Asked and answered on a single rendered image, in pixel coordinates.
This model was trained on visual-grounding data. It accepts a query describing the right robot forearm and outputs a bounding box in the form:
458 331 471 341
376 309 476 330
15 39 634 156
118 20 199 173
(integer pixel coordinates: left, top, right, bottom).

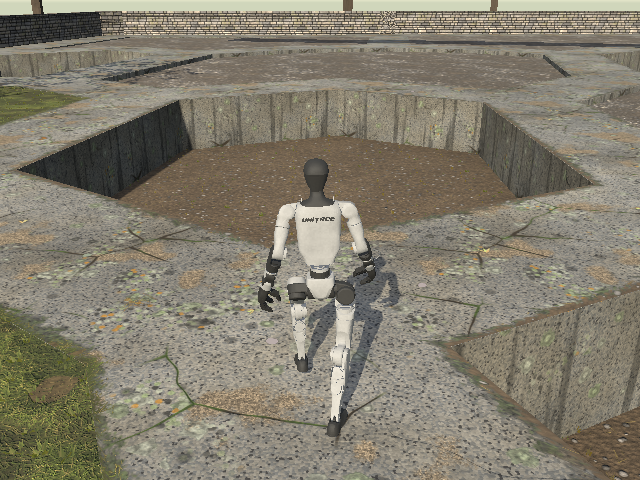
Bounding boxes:
358 238 375 271

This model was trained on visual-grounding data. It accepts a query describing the left robot forearm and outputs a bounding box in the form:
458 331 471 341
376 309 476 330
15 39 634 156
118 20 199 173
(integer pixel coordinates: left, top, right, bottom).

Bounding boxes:
260 245 281 291

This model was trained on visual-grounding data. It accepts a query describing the right robot hand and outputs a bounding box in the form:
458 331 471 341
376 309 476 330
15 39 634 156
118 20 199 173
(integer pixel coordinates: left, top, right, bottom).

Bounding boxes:
353 266 376 285

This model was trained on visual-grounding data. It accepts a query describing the left robot hand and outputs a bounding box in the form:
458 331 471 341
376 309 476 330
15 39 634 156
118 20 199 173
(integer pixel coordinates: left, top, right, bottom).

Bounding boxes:
258 287 281 312

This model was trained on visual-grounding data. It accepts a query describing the robot head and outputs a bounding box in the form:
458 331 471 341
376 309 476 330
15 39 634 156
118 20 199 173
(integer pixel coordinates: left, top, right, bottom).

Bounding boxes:
300 158 335 207

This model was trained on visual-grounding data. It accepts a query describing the robot right upper arm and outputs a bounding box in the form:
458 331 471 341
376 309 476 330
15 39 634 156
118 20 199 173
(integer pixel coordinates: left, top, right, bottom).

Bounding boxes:
338 201 368 254

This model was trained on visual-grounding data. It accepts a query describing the robot left upper arm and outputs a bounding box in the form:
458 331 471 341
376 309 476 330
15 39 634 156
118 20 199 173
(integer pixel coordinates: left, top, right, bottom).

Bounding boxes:
271 203 297 261

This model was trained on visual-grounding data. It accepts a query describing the left robot thigh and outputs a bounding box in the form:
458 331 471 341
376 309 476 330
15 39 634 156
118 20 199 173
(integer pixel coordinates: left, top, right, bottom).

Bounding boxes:
287 277 308 320

